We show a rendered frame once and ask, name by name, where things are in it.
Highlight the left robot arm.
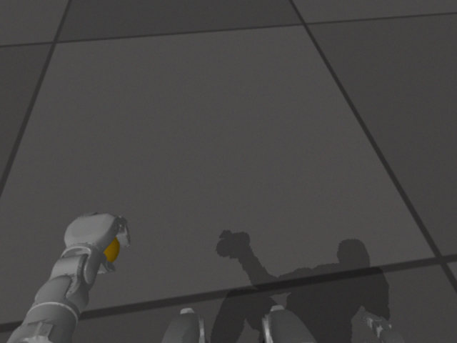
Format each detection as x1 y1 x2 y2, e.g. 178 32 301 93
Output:
7 243 102 343

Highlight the right robot hand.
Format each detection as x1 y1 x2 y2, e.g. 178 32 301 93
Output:
361 312 405 343

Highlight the ball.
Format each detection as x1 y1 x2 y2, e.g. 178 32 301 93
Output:
104 237 120 262

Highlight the left robot hand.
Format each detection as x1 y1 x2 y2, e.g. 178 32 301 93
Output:
64 212 130 274

